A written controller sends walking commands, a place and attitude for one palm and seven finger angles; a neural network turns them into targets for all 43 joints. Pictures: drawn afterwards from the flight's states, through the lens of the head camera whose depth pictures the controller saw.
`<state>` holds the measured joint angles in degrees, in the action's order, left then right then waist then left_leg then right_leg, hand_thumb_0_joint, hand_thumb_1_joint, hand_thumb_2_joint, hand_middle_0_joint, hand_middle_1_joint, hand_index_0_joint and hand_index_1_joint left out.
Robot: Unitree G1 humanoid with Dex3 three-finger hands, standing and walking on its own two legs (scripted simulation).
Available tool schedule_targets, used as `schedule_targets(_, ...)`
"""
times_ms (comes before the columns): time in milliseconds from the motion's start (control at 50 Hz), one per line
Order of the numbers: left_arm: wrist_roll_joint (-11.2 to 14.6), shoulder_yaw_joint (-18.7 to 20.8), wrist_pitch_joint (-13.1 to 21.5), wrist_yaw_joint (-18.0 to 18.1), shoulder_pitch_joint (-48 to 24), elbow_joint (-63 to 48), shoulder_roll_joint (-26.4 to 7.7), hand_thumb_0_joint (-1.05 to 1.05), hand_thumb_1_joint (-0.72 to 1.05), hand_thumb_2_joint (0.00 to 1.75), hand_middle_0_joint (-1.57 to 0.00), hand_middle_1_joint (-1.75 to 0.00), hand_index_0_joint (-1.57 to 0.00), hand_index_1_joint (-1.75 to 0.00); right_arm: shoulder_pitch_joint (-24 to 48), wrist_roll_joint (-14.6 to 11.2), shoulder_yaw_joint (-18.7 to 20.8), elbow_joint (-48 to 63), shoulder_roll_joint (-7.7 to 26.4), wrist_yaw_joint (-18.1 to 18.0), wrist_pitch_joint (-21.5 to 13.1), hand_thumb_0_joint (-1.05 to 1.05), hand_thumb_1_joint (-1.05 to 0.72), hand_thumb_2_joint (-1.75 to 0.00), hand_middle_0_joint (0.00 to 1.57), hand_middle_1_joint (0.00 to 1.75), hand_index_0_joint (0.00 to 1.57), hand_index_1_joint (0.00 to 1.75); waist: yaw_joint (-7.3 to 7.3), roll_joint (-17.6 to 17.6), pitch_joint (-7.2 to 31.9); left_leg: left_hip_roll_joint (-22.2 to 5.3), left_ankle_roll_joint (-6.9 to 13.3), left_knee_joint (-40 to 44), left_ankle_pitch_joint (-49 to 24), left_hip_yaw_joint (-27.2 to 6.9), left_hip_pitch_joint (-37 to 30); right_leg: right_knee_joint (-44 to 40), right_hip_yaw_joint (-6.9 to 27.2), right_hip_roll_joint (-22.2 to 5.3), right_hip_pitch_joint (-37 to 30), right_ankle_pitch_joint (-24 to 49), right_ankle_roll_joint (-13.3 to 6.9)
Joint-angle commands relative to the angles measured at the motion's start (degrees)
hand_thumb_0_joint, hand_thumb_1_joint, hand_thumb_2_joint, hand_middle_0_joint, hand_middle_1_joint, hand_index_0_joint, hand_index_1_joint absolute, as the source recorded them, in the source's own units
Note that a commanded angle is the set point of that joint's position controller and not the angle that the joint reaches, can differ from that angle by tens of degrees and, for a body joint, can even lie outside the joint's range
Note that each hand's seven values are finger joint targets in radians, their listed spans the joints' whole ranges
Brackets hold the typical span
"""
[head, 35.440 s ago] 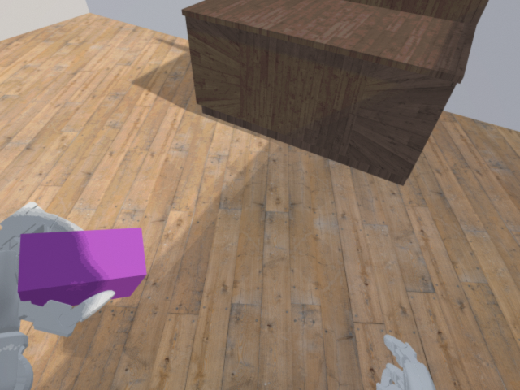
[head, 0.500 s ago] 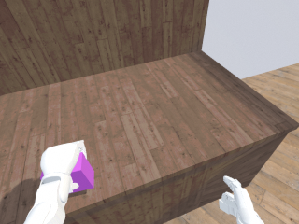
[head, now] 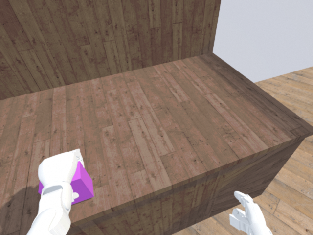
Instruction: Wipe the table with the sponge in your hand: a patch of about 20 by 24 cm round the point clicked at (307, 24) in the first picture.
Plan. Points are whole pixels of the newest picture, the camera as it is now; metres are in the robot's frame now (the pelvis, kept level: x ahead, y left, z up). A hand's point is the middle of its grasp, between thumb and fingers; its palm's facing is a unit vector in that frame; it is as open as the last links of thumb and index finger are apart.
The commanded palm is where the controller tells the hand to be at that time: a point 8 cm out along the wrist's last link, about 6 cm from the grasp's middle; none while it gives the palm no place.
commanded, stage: wipe forward along the first lane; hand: left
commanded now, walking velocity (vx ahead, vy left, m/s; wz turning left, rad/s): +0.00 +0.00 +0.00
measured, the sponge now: (71, 188) +0.23 +0.30 -0.04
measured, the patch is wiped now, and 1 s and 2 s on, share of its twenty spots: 0.00 0.10 0.35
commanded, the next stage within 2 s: slide across to the middle lane in 1.50 s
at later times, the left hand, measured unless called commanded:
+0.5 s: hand (67, 162) +0.28 +0.32 +0.01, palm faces -0.09 -0.03 -1.00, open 9.7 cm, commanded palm +0.27 +0.31 +0.06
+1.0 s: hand (66, 149) +0.33 +0.35 +0.01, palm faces -0.12 -0.03 -0.99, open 9.7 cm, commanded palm +0.32 +0.35 +0.05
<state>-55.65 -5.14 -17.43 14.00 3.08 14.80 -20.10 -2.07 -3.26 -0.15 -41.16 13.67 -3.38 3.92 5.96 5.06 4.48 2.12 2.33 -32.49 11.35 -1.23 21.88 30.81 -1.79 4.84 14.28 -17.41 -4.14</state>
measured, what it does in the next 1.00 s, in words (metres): stands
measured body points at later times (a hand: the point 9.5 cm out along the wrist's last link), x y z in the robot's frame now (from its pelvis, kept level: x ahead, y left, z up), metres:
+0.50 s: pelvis -0.01 +0.00 -0.01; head +0.00 -0.02 +0.44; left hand +0.29 +0.32 +0.06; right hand +0.18 -0.24 -0.12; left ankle +0.06 +0.09 -0.73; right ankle -0.01 -0.08 -0.73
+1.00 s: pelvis -0.01 +0.00 -0.02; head +0.01 -0.01 +0.43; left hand +0.33 +0.35 +0.06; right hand +0.12 -0.27 -0.14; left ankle +0.06 +0.09 -0.73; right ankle -0.01 -0.08 -0.73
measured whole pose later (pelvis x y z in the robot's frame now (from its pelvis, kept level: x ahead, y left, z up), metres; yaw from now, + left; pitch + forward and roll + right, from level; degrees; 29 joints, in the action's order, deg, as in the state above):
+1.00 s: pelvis -0.01 +0.00 -0.02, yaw +1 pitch +8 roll -3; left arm -58.2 2.7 -8.1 13.2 -26.1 51.7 -30.1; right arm -11.5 -4.9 0.8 -41.5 16.0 -3.2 7.4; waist 0.0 4.2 7.0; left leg 0.9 2.1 -41.3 13.4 -3.4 36.2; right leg 37.0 -4.3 6.5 27.1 -18.6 -4.5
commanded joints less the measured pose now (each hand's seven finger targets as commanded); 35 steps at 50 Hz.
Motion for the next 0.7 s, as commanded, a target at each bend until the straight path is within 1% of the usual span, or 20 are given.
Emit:
schedule_targets(0,-1.6,6.2,-4.2,2.4,-18.6,-7.8,-14.2,0.0,0.1,1.3,-1.2,-1.6,-1.2,-1.6,11.8,-0.8,1.8,9.8,7.6,-0.3,-2.4,0.0,-0.9,-0.9,0.2,0.3,0.2,0.3,-0.37,-2.3,10.4,0.6,0.5,3.8,-2.4,-4.5,-8.8,-6.4,6.2,-2.1,2.2,7.0,-0.6)
schedule_targets(40,-2.2,8.5,-3.7,2.0,-22.2,-7.9,-18.5,0.0,0.1,1.3,-1.2,-1.6,-1.2,-1.6,11.4,-0.6,1.9,9.4,8.0,-1.0,-2.5,0.0,-0.9,-0.9,0.2,0.3,0.2,0.3,-0.7,0.8,10.4,0.8,0.7,3.6,-1.9,-5.0,-9.3,-6.7,7.3,-2.1,2.3,6.6,-1.0)
schedule_targets(60,-2.0,5.8,-2.9,1.6,-24.7,-7.8,-15.6,0.0,0.1,1.3,-1.2,-1.6,-1.2,-1.6,10.6,-0.7,1.6,9.5,7.2,-1.1,-2.6,0.0,-0.9,-0.9,0.2,0.3,0.2,0.3,-1.89,0.7,10.4,0.8,0.9,3.1,-1.7,-4.7,-9.5,-6.4,6.1,-2.1,3.0,6.4,-0.7)
schedule_targets(100,-2.5,5.6,-2.0,0.9,-24.4,-3.5,-15.4,0.0,0.1,1.3,-1.2,-1.6,-1.2,-1.6,9.2,-0.7,1.6,8.5,7.4,-1.3,-2.6,0.0,-0.9,-0.9,0.2,0.3,0.2,0.3,-2.62,-0.6,8.3,0.8,1.0,2.8,-0.6,-4.7,-8.5,-6.8,6.0,-1.9,4.6,5.2,-0.6)
schedule_targets(140,-2.8,6.9,-1.8,0.2,-23.9,-0.6,-17.0,0.0,0.1,1.3,-1.2,-1.6,-1.2,-1.6,8.6,-0.7,1.8,8.1,8.0,-1.3,-2.3,0.0,-0.9,-0.9,0.2,0.3,0.2,0.3,-1.94,-0.4,7.8,1.1,0.8,2.9,-0.4,-5.2,-7.9,-7.1,7.0,-1.7,4.7,5.4,-1.2)
schedule_targets(160,-2.0,3.5,-1.3,-0.3,-23.6,-0.3,-12.8,0.0,0.1,1.3,-1.2,-1.6,-1.2,-1.6,7.9,-0.9,1.9,8.8,7.4,-1.2,-2.4,0.0,-0.9,-0.9,0.2,0.3,0.2,0.3,-2.76,-0.9,8.1,0.8,1.0,2.8,-0.5,-4.7,-7.9,-6.8,5.9,-1.8,5.2,5.3,-0.7)
schedule_targets(220,-1.0,3.7,0.3,-0.9,-25.0,2.1,-12.8,0.0,0.1,1.3,-1.2,-1.6,-1.2,-1.6,6.8,-1.1,2.1,8.7,7.8,-0.9,-2.3,0.0,-0.9,-0.9,0.2,0.3,0.2,0.3,-3.25,-3.3,8.3,0.4,1.0,2.4,-0.2,-5.4,-7.5,-6.7,5.7,-1.7,6.3,5.5,-0.6)
schedule_targets(240,-1.1,4.9,1.0,-0.9,-26.8,2.1,-14.4,0.0,0.1,1.3,-1.2,-1.6,-1.2,-1.6,6.6,-1.0,2.3,8.6,8.2,-1.0,-2.3,0.0,-0.9,-0.9,0.2,0.3,0.2,0.3,-3.13,-1.6,8.2,0.4,0.9,2.6,0.2,-5.7,-7.6,-6.5,6.1,-1.6,6.8,5.2,-0.9)
schedule_targets(260,-1.0,3.4,1.8,-0.8,-27.9,2.9,-12.6,0.0,0.1,1.3,-1.2,-1.6,-1.2,-1.6,5.6,-1.0,2.3,8.9,7.8,-0.9,-2.4,0.0,-0.9,-0.9,0.2,0.3,0.2,0.3,-3.84,-3.1,8.4,0.3,1.1,2.2,0.6,-5.5,-7.2,-6.0,5.0,-1.6,7.2,4.6,-0.5)
schedule_targets(340,-2.5,6.6,3.6,0.7,-31.4,5.5,-16.5,0.0,0.1,1.3,-1.2,-1.6,-1.2,-1.6,4.2,-0.9,2.8,8.0,8.5,-0.8,-2.1,0.0,-0.9,-0.9,0.2,0.3,0.2,0.3,-3.51,-2.5,9.5,0.2,1.0,1.8,0.8,-5.8,-6.2,-5.3,5.6,-1.5,8.2,4.5,-0.8)
schedule_targets(360,-2.5,4.2,4.1,1.0,-32.6,5.8,-13.7,0.0,0.1,1.3,-1.2,-1.6,-1.2,-1.6,3.4,-1.0,2.9,8.2,8.1,-0.7,-2.2,0.0,-0.9,-0.9,0.2,0.3,0.2,0.3,-4.38,-2.0,9.5,0.0,1.1,1.5,1.5,-5.4,-6.1,-4.6,4.3,-1.5,9.5,3.4,-0.5)
schedule_targets(380,-2.4,4.3,4.1,1.4,-33.2,7.8,-13.5,0.0,0.1,1.3,-1.2,-1.6,-1.2,-1.6,2.8,-1.1,2.9,7.8,8.2,-0.7,-2.1,0.0,-0.9,-0.9,0.2,0.3,0.2,0.3,-4.44,-3.8,9.7,-0.1,1.1,1.3,2.4,-5.5,-5.6,-4.6,4.1,-1.5,10.1,2.9,-0.4)
schedule_targets(440,-2.7,6.4,3.7,2.2,-33.4,10.9,-15.8,0.0,0.1,1.3,-1.2,-1.6,-1.2,-1.6,2.1,-1.0,3.4,7.2,9.0,-0.5,-1.5,0.0,-0.9,-0.9,0.2,0.3,0.2,0.3,-3.96,-4.5,10.8,0.1,1.0,0.6,1.6,-5.2,-4.3,-4.1,4.9,-1.4,9.6,4.2,-0.6)
schedule_targets(520,-2.0,6.4,2.8,2.6,-33.2,15.3,-16.0,0.0,0.1,1.3,-1.2,-1.6,-1.2,-1.6,1.1,-1.3,3.2,7.2,9.0,-0.3,-0.6,0.0,-0.9,-0.9,0.2,0.3,0.2,0.3,-4.21,-6.4,12.0,0.2,1.2,-0.7,0.6,-4.2,-1.6,-3.9,4.7,-1.9,8.3,6.4,0.2)
schedule_targets(540,-2.4,8.6,2.8,2.6,-34.8,15.8,-19.3,0.0,0.1,1.3,-1.2,-1.6,-1.2,-1.6,0.9,-1.3,3.2,6.7,9.7,-0.3,-0.3,0.0,-0.9,-0.9,0.2,0.3,0.2,0.3,-4.21,-5.2,12.3,0.3,1.1,-0.8,0.3,-4.2,-1.3,-3.7,5.5,-1.8,7.9,7.2,-0.2)
schedule_targets(560,-2.2,6.9,3.0,2.5,-35.2,16.6,-17.5,0.0,0.1,1.3,-1.2,-1.6,-1.2,-1.6,0.1,-1.3,3.1,7.2,9.2,-0.2,-0.3,0.0,-0.9,-0.9,0.2,0.3,0.2,0.3,-4.86,-5.4,11.8,0.3,1.3,-1.3,0.7,-3.8,-0.3,-3.4,4.9,-1.9,8.0,7.1,0.2)
schedule_targets(580,-2.3,9.2,2.7,2.6,-33.9,18.7,-20.0,0.0,0.1,1.3,-1.2,-1.6,-1.2,-1.6,-0.1,-1.4,3.1,6.9,9.4,-0.1,0.0,0.0,-0.9,-0.9,0.2,0.3,0.2,0.3,-4.11,-6.0,11.8,0.4,1.4,-1.5,0.7,-3.7,0.7,-3.5,5.3,-2.0,7.4,7.4,0.2)
schedule_targets(640,-3.6,10.0,3.2,2.1,-37.5,21.0,-22.7,0.0,0.1,1.3,-1.2,-1.6,-1.2,-1.6,-0.6,-1.4,2.9,6.6,9.9,-0.3,0.7,0.0,-0.9,-0.9,0.2,0.3,0.2,0.3,-4.89,-5.0,10.5,0.6,1.5,-2.0,1.3,-3.8,2.5,-3.5,6.1,-2.0,8.2,7.3,0.1)
schedule_targets(660,-3.5,7.7,3.6,1.9,-38.1,21.9,-20.4,0.0,0.1,1.3,-1.2,-1.6,-1.2,-1.6,-1.2,-1.5,2.9,7.1,9.4,-0.3,0.7,0.0,-0.9,-0.9,0.2,0.3,0.2,0.3,-5.58,-4.6,9.2,0.5,1.6,-2.0,2.5,-3.6,3.1,-3.4,5.2,-2.0,9.6,5.2,0.4)
schedule_targets(680,-3.9,8.3,3.9,1.9,-39.5,23.2,-21.4,0.0,0.1,1.3,-1.2,-1.6,-1.2,-1.6,-1.8,-1.5,2.8,6.6,9.5,-0.3,0.8,0.0,-0.9,-0.9,0.2,0.3,0.2,0.3,-5.69,-5.2,9.5,0.4,1.7,-2.3,3.0,-3.6,3.1,-3.5,5.2,-2.0,10.2,4.5,0.4)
